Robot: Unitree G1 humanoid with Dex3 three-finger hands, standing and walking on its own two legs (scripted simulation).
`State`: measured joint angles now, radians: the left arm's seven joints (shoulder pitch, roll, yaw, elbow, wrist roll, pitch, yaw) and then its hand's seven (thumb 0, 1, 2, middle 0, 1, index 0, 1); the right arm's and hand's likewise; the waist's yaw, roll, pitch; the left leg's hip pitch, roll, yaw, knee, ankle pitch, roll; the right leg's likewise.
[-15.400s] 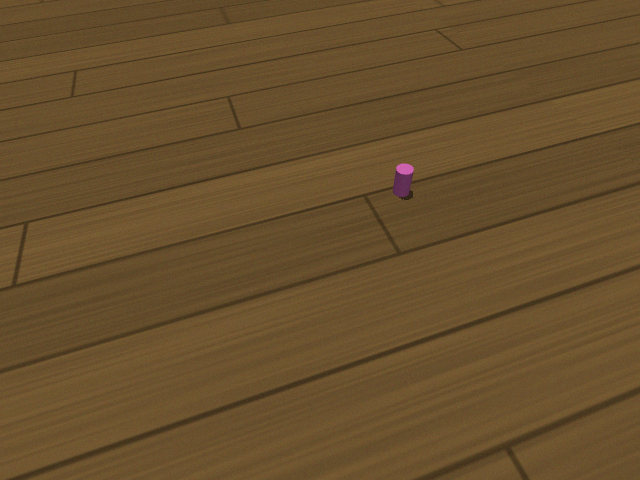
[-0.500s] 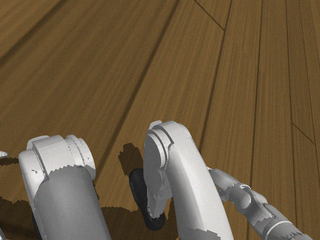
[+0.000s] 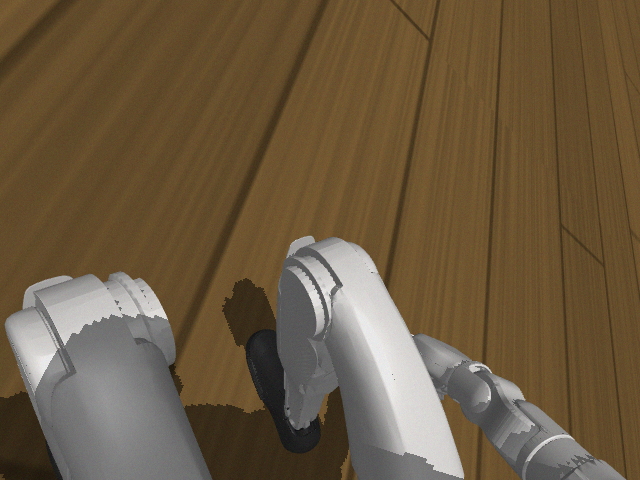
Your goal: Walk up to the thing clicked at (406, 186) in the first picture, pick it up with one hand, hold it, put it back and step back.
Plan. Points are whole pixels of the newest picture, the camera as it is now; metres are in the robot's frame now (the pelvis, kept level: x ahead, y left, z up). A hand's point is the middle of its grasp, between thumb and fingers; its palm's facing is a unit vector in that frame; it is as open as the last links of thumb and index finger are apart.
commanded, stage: close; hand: left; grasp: from the side
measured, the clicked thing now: out of the picture +0.40 +0.34 -0.21
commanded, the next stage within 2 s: settle in 0.28 s
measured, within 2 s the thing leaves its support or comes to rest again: leaves its support in 0.44 s
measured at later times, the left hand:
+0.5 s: hand out of the picture +0.40 +0.33 -0.17, palm faces +0.50 -0.86 +0.01, open 10.4 cm
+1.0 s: hand out of the picture +0.38 +0.35 -0.09, palm faces +0.49 -0.87 +0.01, open 10.6 cm
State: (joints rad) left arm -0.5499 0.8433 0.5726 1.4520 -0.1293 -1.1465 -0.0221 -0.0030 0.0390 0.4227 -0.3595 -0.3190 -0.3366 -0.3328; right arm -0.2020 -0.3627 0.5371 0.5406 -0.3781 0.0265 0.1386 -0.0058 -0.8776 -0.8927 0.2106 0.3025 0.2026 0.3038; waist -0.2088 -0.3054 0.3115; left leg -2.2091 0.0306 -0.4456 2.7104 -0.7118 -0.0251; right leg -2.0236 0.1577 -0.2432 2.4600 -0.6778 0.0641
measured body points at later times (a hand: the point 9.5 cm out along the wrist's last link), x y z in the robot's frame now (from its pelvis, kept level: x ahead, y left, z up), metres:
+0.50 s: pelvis +0.00 +0.00 +0.00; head +0.20 +0.21 +0.34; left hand +0.36 +0.38 -0.17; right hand +0.19 -0.23 -0.02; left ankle +0.08 +0.13 -0.24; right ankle +0.13 -0.13 -0.24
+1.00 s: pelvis +0.00 -0.01 +0.02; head +0.18 +0.18 +0.38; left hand +0.35 +0.40 -0.09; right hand +0.21 -0.23 -0.03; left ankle +0.08 +0.13 -0.24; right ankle +0.13 -0.13 -0.24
